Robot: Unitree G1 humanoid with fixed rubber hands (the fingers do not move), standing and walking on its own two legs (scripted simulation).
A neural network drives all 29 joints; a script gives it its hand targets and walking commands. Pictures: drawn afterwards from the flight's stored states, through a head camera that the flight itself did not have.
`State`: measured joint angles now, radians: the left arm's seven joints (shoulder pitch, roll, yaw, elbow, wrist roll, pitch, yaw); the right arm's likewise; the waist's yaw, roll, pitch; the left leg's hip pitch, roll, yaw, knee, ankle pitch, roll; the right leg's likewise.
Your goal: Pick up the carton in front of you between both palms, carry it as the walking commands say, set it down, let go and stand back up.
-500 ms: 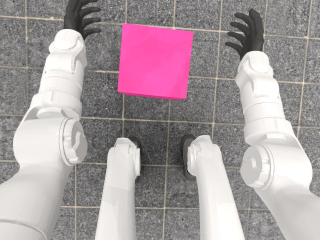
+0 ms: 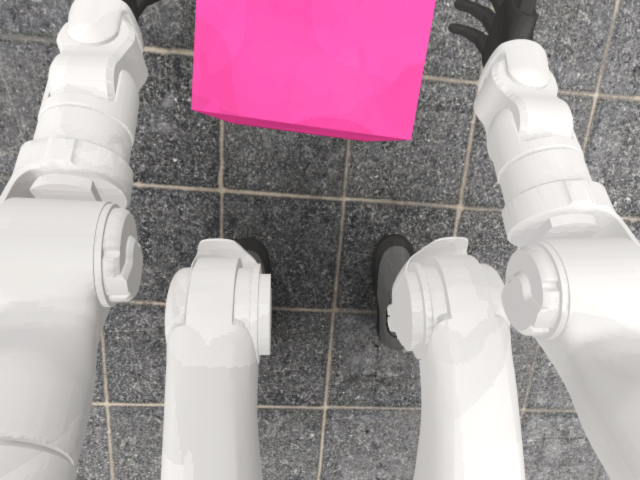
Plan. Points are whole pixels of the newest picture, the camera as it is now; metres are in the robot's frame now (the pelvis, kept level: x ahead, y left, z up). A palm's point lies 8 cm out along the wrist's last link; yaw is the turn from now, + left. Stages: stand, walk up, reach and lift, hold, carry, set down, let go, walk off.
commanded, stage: reach and lift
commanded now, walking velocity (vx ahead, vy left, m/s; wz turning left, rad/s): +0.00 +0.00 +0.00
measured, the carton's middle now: (311, 44) +0.53 +0.04 -0.27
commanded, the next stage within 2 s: none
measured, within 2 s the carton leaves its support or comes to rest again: leaves its support in 0.92 s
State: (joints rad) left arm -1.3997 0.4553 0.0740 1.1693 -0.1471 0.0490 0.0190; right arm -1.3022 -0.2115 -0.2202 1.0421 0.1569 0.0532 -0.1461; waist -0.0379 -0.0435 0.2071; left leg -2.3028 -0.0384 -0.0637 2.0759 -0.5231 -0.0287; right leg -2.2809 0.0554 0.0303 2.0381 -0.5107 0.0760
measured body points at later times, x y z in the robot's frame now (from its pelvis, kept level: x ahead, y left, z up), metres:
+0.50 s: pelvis +0.01 +0.00 -0.03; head +0.37 +0.04 +0.23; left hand +0.55 +0.21 -0.22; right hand +0.54 -0.14 -0.20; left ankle +0.11 +0.12 -0.36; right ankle +0.12 -0.13 -0.36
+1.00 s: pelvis +0.01 +0.00 -0.02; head +0.36 +0.05 +0.26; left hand +0.55 +0.18 -0.19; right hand +0.54 -0.13 -0.17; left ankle +0.11 +0.12 -0.36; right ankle +0.13 -0.14 -0.36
